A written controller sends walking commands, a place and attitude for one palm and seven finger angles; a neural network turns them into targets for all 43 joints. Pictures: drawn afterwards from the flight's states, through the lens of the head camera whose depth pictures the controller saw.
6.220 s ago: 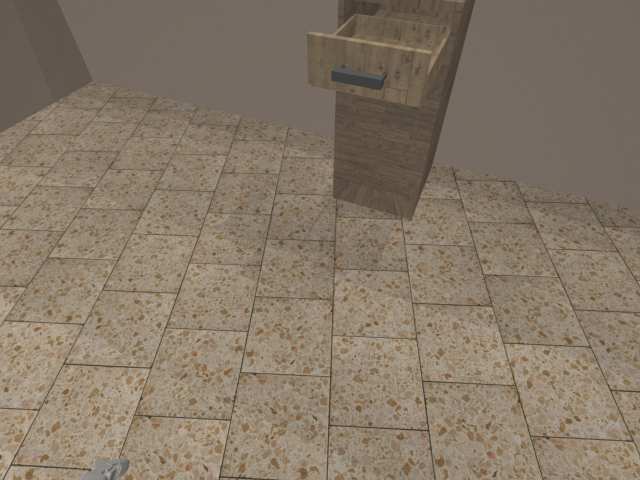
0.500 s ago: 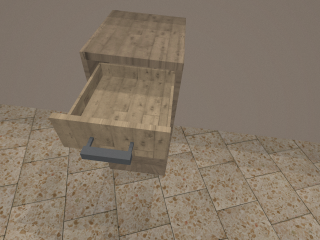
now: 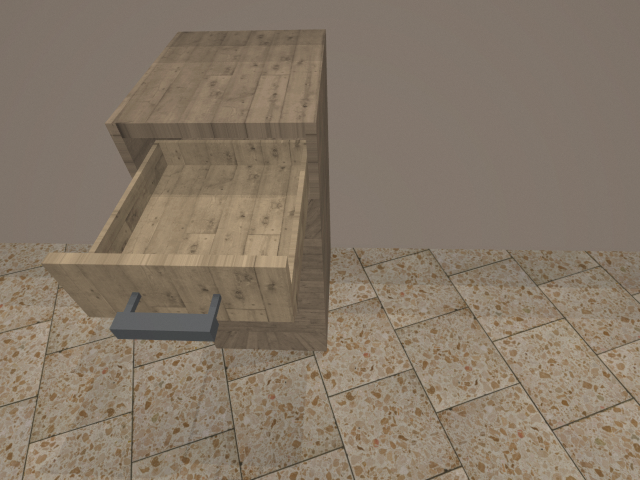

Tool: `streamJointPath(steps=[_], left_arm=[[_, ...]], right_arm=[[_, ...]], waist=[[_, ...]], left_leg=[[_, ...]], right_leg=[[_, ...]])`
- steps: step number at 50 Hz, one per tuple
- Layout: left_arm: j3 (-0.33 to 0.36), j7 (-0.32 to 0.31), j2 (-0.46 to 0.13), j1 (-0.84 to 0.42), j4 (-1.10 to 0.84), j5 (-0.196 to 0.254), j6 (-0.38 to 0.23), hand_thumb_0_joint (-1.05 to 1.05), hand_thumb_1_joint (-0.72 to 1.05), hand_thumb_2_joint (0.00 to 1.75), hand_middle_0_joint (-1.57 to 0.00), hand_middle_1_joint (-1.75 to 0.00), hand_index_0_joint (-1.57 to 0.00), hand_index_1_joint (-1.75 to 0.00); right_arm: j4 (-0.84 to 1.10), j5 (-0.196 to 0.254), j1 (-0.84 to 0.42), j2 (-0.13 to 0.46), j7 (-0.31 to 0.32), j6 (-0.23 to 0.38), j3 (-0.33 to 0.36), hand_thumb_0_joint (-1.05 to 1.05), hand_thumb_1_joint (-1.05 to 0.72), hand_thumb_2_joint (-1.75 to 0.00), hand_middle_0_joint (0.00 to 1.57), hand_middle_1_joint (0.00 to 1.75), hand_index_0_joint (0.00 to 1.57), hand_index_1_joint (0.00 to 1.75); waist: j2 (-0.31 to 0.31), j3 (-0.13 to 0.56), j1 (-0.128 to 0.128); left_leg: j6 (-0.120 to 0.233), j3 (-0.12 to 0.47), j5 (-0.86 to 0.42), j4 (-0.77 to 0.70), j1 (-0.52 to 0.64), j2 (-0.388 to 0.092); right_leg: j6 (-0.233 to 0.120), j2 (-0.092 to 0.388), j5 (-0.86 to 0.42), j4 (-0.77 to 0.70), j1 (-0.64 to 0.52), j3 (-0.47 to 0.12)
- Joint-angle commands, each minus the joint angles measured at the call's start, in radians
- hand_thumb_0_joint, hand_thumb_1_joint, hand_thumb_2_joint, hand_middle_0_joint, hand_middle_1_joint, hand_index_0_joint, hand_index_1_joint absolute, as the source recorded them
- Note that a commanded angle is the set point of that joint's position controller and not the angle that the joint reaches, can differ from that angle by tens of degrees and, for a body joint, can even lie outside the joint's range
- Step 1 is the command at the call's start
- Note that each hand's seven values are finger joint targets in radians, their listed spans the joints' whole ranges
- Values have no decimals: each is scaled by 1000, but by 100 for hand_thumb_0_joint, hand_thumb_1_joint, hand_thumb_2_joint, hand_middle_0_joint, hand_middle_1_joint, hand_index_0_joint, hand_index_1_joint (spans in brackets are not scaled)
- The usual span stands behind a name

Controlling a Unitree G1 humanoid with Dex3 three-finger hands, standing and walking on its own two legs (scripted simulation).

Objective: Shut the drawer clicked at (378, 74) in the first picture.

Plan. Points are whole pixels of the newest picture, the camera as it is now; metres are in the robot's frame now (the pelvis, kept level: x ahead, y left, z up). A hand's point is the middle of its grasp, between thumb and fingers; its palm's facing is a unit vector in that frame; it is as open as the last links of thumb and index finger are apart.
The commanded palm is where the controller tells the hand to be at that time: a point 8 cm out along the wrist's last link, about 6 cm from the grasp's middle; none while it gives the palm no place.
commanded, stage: look again from close up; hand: left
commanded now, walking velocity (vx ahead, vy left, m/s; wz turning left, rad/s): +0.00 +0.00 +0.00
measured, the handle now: (170, 312) +0.34 +0.23 +0.01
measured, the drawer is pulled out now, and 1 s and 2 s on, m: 0.30 0.30 0.30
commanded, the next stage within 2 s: come to a stop and stand still in 0.32 s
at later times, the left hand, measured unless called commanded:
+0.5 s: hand out of the picture -0.01 +0.16 -0.17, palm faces +0.02 -0.98 -0.21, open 7.3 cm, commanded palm none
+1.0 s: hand out of the picture -0.05 +0.23 -0.17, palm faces +0.01 -0.98 -0.19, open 7.3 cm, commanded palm none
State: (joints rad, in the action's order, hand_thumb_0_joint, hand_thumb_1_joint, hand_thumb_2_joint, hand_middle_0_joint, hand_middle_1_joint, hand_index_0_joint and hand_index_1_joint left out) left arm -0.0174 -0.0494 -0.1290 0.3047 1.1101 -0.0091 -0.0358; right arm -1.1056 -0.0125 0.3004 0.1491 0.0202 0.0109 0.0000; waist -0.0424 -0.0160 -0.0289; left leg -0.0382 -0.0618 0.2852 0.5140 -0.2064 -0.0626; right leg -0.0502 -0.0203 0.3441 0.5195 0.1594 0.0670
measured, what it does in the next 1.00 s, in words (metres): shifts its weight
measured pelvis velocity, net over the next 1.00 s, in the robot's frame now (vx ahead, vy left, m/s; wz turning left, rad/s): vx -0.04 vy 0.05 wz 0.00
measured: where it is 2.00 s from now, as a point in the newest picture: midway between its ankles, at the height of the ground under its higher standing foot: outside the picture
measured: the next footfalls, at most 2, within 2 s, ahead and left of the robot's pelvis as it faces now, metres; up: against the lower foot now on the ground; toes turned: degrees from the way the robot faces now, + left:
none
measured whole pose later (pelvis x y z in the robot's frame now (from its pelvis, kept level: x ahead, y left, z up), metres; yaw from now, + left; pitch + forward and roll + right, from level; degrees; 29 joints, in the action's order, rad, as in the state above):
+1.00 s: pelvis -0.04 +0.05 +0.00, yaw +0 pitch -1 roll +0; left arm -0.01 -0.04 -0.17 0.33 1.06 -0.02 0.00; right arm -1.07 -0.01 0.30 0.15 0.02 0.00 -0.01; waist 0.01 -0.02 0.00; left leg 0.07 -0.08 0.20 0.46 -0.24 0.04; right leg 0.02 0.04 0.25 0.47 0.20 0.04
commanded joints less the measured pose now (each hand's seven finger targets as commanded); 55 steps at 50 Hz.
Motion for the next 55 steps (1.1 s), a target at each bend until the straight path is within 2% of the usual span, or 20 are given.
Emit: streamJointPath(steps=[1,4,10,19,22,23,24,25,26,28,29,30,31,32,33,35,38,42,49,55], left_arm=[[24,1,-127,71,-35,1,-14,0,90,90,-20,-30,-20,-30],[26,1,-130,64,-40,0,-11,0,90,90,-20,-30,-20,-30],[30,4,-148,52,-50,1,-6,0,90,90,-20,-30,-20,-30],[32,7,-147,62,-43,-1,-6,0,90,90,-20,-30,-20,-30],[31,7,-143,64,-38,0,-5,0,90,90,-20,-30,-20,-30],[45,-33,-160,170,4,-11,-21,0,90,90,-20,-30,-20,-30],[44,-31,-190,145,-19,-16,-24,0,90,90,-20,-30,-20,-30],[41,-25,-182,139,-40,-12,-22,0,90,90,-20,-30,-20,-30],[36,-23,-160,118,-45,-13,-18,0,90,90,-20,-30,-20,-30],[35,-15,-156,76,-72,-5,-12,0,90,90,-20,-30,-20,-30],[34,-14,-147,62,-84,-3,-4,0,90,90,-20,-30,-20,-30],[30,-12,-123,66,-84,1,5,0,90,90,-20,-30,-20,-30],[30,-11,-107,72,-84,-1,13,0,90,90,-20,-30,-20,-30],[30,-8,-103,75,-85,-6,17,0,90,90,-20,-30,-20,-30],[28,-3,-110,66,-82,-7,21,0,90,90,-20,-30,-20,-30],[26,0,-109,78,-80,-11,24,0,90,90,-20,-30,-20,-30],[22,9,-110,71,-82,-10,26,0,90,90,-20,-30,-20,-30],[21,12,-105,81,-86,-11,28,0,90,90,-20,-30,-20,-30],[18,14,-106,95,-76,-11,24,0,90,90,-20,-30,-20,-30],[15,12,-93,119,-52,-10,20,0,90,90,-20,-30,-20,-30]], right_arm=[[31,0,42,68,6,12,0,0,-90,-90,20,30,20,30],[17,-1,41,60,7,9,-1,0,-90,-90,20,30,20,30],[9,-2,28,75,7,4,-2,0,-90,-90,20,30,20,30],[0,0,14,78,10,8,-1,0,-90,-90,20,30,20,30],[-5,0,12,84,12,9,-1,0,-90,-90,20,30,20,30],[72,11,-112,106,9,13,15,0,-90,-90,20,30,20,30],[124,10,-80,76,8,0,9,0,-90,-90,20,30,20,30],[110,11,-28,45,13,-2,12,0,-90,-90,20,30,20,30],[99,11,1,48,12,3,14,0,-90,-90,20,30,20,30],[86,10,40,65,10,5,19,0,-90,-90,20,30,20,30],[79,5,61,78,9,10,21,0,-90,-90,20,30,20,30],[82,2,46,103,12,12,21,0,-90,-90,20,30,20,30],[86,-1,27,114,14,9,20,0,-90,-90,20,30,20,30],[94,-3,7,113,14,3,18,0,-90,-90,20,30,20,30],[96,-2,-8,105,10,2,16,0,-90,-90,20,30,20,30],[102,-4,-6,108,7,3,13,0,-90,-90,20,30,20,30],[110,-6,-1,120,5,2,15,0,-90,-90,20,30,20,30],[108,-6,9,137,4,7,18,0,-90,-90,20,30,20,30],[85,-2,30,135,2,13,16,0,-90,-90,20,30,20,30],[55,0,39,123,2,13,13,0,-90,-90,20,30,20,30]], waist=[[90,-64,18],[104,-76,19],[73,-65,21],[77,-37,27],[43,-37,26],[142,-112,84],[127,-86,26],[135,-1,20],[143,58,4],[158,137,-7],[108,135,-9],[45,99,5],[16,36,17],[15,-45,22],[-44,-82,24],[-69,-123,29],[-15,-135,28],[-4,-94,33],[15,-48,36],[44,-64,37]], left_leg=[[44,24,-183,-56,-5,-33],[42,23,-160,-76,8,-32],[37,20,-145,-90,26,-28],[37,20,-178,-108,52,-39],[37,25,-188,-112,55,-42],[10,-26,-39,165,-113,-28],[21,4,73,173,-147,2],[52,-4,108,153,-131,12],[52,3,90,105,-95,11],[47,11,-52,-9,5,24],[51,22,-172,-33,42,0],[66,68,-293,-24,54,-48],[79,94,-289,-36,25,-75],[82,95,-200,-52,-20,-73],[82,112,-121,-87,-55,-59],[89,140,-48,-137,-96,-63],[91,166,124,-198,-132,-51],[100,196,176,-252,-134,-67],[103,205,133,-276,-98,-69],[99,184,119,-267,-94,-59]], right_leg=[[-1,135,-459,-115,30,-117],[-1,133,-411,-137,36,-120],[5,135,-352,-168,34,-135],[11,129,-407,-169,4,-126],[7,128,-393,-166,8,-125],[118,233,-989,-182,19,-257],[71,280,-1244,-129,-76,-230],[46,276,-1294,-84,-132,-206],[-20,245,-1201,-52,-141,-150],[-30,193,-929,-17,-142,-122],[-21,159,-751,4,-117,-110],[-7,132,-496,-20,-36,-102],[-2,110,-299,-63,22,-102],[-2,100,-190,-99,69,-109],[-3,102,-107,-108,87,-110],[2,87,-54,-114,89,-101],[4,85,-14,-117,98,-99],[16,83,-37,-92,66,-69],[20,97,-72,-96,52,-64],[23,108,-81,-119,62,-78]])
